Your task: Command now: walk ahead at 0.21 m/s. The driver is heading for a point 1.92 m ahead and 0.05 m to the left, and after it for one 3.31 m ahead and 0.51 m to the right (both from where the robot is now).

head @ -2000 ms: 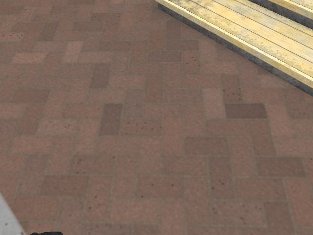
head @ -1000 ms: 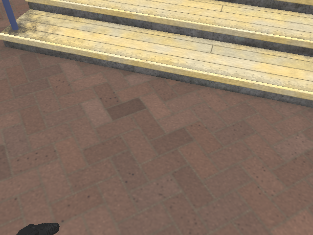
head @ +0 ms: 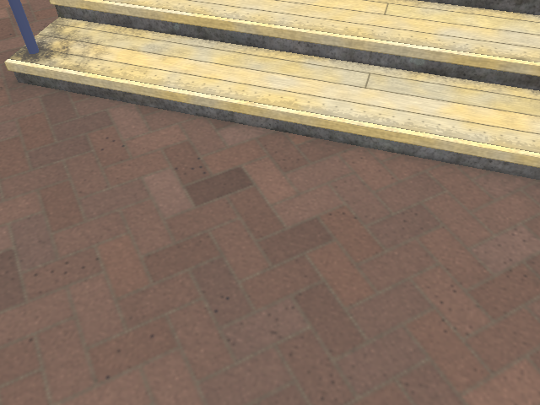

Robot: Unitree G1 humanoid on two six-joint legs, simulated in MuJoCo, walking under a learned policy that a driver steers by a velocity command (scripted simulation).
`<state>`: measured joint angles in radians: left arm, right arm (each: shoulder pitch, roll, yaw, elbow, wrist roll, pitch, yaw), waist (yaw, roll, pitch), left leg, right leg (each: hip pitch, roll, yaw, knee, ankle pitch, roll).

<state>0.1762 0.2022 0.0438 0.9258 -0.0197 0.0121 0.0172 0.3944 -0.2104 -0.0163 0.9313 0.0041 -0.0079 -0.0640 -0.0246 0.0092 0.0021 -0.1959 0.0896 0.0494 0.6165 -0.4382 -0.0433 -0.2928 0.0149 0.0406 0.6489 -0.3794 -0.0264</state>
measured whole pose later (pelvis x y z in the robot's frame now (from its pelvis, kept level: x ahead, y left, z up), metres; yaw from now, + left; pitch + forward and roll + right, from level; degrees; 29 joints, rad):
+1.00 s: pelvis +0.51 +0.01 +0.01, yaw +0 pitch +0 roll -2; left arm 0.43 0.25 0.05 1.09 -0.01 -0.10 0.01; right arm 0.01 -0.23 -0.04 0.82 -0.01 -0.15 0.05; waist 0.08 0.01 0.03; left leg -0.40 0.01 0.00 0.43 -0.04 0.06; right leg -0.03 0.05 0.02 0.82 -0.37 -0.07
